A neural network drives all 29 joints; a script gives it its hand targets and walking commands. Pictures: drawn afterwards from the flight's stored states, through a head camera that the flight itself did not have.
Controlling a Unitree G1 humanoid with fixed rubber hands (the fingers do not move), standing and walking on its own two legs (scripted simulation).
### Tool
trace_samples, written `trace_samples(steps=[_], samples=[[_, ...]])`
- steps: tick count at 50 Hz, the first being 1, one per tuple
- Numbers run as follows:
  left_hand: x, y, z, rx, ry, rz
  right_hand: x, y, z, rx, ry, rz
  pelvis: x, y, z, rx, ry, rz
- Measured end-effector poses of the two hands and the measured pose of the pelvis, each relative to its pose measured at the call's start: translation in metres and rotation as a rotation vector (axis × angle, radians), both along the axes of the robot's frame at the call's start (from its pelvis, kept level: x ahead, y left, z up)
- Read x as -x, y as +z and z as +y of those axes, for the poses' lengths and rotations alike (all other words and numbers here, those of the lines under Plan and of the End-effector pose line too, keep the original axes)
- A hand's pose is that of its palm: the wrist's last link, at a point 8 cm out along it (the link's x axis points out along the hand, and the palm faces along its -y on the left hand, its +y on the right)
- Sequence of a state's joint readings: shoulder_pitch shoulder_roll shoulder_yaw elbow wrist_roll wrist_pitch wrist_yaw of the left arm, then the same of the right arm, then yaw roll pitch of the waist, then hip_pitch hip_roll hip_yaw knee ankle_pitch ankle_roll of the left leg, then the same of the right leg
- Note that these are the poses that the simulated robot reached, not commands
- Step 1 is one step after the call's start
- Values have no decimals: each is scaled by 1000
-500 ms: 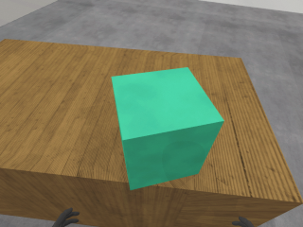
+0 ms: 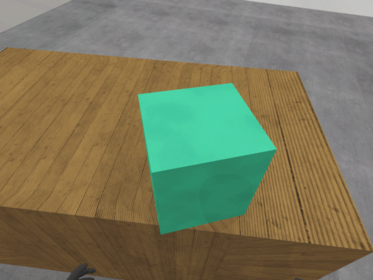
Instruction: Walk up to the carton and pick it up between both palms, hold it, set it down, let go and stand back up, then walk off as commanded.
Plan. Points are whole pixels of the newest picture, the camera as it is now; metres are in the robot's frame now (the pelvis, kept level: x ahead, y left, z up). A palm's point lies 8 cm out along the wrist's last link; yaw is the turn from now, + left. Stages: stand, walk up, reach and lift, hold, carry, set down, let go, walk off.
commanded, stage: stand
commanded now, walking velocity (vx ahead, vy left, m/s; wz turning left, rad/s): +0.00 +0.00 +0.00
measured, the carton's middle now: (195, 159) +0.37 -0.02 +0.07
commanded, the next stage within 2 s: walk up in 1.16 s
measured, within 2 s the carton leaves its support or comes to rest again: neither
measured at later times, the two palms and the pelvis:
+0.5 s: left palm out of the picture +0.10 +0.25 -0.11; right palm out of the picture +0.08 -0.28 -0.11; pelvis +0.00 +0.00 +0.00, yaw +0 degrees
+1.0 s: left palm out of the picture +0.08 +0.26 -0.12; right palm out of the picture +0.06 -0.28 -0.11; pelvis -0.02 +0.00 +0.00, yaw +0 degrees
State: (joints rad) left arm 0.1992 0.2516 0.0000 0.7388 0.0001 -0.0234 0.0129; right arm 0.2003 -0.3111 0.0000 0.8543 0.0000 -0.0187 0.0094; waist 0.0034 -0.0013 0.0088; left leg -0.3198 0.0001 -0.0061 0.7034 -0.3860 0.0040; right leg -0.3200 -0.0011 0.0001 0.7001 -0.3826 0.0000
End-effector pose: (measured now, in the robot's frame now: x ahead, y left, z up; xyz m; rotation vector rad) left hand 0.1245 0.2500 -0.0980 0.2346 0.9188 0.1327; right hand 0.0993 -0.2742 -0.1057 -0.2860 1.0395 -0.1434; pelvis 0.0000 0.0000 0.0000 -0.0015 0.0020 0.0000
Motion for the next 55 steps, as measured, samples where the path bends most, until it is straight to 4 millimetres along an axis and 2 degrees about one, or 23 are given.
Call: trace_samples(steps=[34, 55], samples=[[27, -16, 2, 9, 22, 77, 30, -4, -4, 14, -37, 71, 8, 0, 0, 0, 0, -20], [56, -20, 7, 7, 50, 127, 45, -9, -4, 7, -35, 96, 19, 0, 0, 0, 0, -38]])
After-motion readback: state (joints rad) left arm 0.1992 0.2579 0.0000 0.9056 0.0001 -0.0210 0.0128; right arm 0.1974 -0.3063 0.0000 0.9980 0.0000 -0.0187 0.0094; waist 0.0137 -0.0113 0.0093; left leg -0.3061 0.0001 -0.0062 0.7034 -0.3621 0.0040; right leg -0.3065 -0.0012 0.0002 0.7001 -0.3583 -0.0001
